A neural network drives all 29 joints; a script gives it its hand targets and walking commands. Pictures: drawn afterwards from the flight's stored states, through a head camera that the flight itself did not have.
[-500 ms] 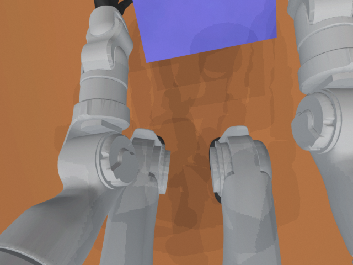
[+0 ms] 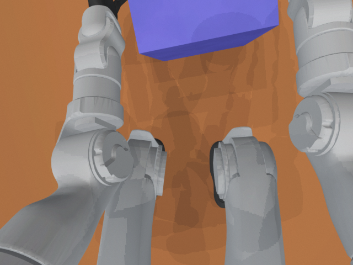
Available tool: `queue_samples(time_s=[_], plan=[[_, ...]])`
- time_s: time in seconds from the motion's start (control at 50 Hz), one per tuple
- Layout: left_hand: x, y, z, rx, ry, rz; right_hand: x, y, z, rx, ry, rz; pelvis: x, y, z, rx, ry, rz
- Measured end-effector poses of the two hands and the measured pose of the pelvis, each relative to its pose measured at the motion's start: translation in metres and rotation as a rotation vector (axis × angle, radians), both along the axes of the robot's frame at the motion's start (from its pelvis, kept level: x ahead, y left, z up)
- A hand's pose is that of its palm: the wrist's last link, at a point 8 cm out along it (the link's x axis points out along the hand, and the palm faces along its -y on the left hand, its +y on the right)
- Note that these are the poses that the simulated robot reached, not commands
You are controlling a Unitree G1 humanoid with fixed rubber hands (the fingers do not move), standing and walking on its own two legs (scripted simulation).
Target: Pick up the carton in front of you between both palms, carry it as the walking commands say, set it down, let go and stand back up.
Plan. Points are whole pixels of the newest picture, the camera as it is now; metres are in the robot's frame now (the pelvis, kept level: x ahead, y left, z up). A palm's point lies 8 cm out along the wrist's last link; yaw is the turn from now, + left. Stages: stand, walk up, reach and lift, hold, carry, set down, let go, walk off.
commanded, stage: set down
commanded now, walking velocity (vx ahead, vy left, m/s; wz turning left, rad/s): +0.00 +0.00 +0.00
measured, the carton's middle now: out of the picture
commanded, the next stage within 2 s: let go in 1.44 s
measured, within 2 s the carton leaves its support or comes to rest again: neither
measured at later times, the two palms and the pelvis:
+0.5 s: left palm (86, 20) +0.52 +0.13 -0.16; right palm out of the picture +0.54 -0.25 -0.16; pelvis -0.03 +0.00 -0.01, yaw -1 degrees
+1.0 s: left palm out of the picture +0.52 +0.12 +0.00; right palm out of the picture +0.54 -0.26 +0.01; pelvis -0.02 +0.01 +0.12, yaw -2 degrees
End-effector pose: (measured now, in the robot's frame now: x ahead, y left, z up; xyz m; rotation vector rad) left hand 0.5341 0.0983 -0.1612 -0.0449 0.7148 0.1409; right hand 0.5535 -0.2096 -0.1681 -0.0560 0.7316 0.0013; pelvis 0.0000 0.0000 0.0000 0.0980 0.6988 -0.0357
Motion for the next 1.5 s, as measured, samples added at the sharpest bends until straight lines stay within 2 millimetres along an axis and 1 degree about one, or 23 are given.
queue_samples(time_s=[0.14, 0.16, 0.2, 0.26, 0.3, 0.34, 0.38, 0.42, 0.48, 0.54, 0.58, 0.68, 0.8, 0.98, 1.1, 1.38, 1.5], plan=[[-0.002, 0.0, -0.002, 0.015, 0.004, -0.022, -0.001, -0.001, -0.001, -0.001, -0.012, 0.008, -0.003, 0.002, -0.004, -0.002, -0.027, -0.004], [-0.004, 0.001, -0.005, 0.025, 0.018, -0.034, -0.002, -0.002, -0.003, -0.005, -0.012, 0.007, -0.004, 0.002, -0.005, -0.002, -0.033, -0.005], [-0.014, 0.003, -0.015, 0.048, 0.068, -0.061, -0.012, -0.005, -0.013, -0.019, 0.017, 0.005, -0.005, 0.002, -0.005, -0.001, -0.044, -0.008], [-0.023, 0.017, -0.023, 0.086, 0.088, -0.035, -0.03, -0.018, -0.031, -0.044, 0.05, -0.039, -0.009, 0.002, -0.006, 0.0, -0.06, -0.011], [-0.025, 0.03, -0.024, 0.1, 0.078, -0.012, -0.039, -0.028, -0.038, -0.059, 0.051, -0.065, -0.012, 0.002, -0.007, -0.002, -0.073, -0.009], [-0.025, 0.039, -0.023, 0.105, 0.065, 0.001, -0.041, -0.037, -0.039, -0.067, 0.034, -0.08, -0.016, 0.003, -0.009, -0.007, -0.088, -0.005], [-0.024, 0.043, -0.021, 0.103, 0.052, 0.006, -0.038, -0.043, -0.033, -0.066, 0.006, -0.086, -0.02, 0.003, -0.011, -0.011, -0.105, -0.003], [-0.022, 0.042, -0.017, 0.096, 0.037, 0.009, -0.03, -0.045, -0.022, -0.061, -0.024, -0.085, -0.024, 0.004, -0.012, -0.012, -0.119, -0.003], [-0.018, 0.037, -0.006, 0.083, 0.01, 0.016, -0.017, -0.044, -0.001, -0.055, -0.059, -0.076, -0.028, 0.004, -0.013, -0.012, -0.129, -0.007], [-0.016, 0.03, 0.011, 0.068, -0.022, 0.025, -0.007, -0.041, 0.024, -0.054, -0.081, -0.064, -0.03, 0.005, -0.008, -0.012, -0.13, -0.01], [-0.015, 0.026, 0.026, 0.063, -0.041, 0.028, -0.004, -0.038, 0.041, -0.055, -0.088, -0.057, -0.03, 0.005, 0.0, -0.014, -0.124, -0.011], [-0.015, 0.022, 0.067, 0.067, -0.052, 0.036, -0.005, -0.038, 0.081, -0.062, -0.068, -0.057, -0.028, 0.006, 0.028, -0.017, -0.077, -0.012], [-0.016, 0.025, 0.11, 0.076, -0.049, 0.039, -0.01, -0.043, 0.12, -0.064, -0.057, -0.06, -0.023, 0.008, 0.065, -0.017, -0.001, -0.012], [-0.016, 0.026, 0.16, 0.086, -0.058, 0.041, -0.009, -0.051, 0.168, -0.064, -0.072, -0.053, -0.019, 0.007, 0.112, -0.014, 0.064, -0.02], [-0.016, 0.027, 0.195, 0.091, -0.063, 0.045, -0.007, -0.054, 0.204, -0.064, -0.075, -0.046, -0.015, 0.004, 0.143, -0.01, 0.085, -0.028], [-0.02, 0.028, 0.283, 0.099, -0.064, 0.043, -0.007, -0.059, 0.294, -0.059, -0.07, -0.043, 0.0, -0.004, 0.224, -0.015, 0.09, -0.04], [-0.023, 0.029, 0.314, 0.106, -0.059, 0.028, -0.009, -0.061, 0.325, -0.061, -0.059, -0.049, 0.007, -0.005, 0.256, -0.023, 0.079, -0.045]])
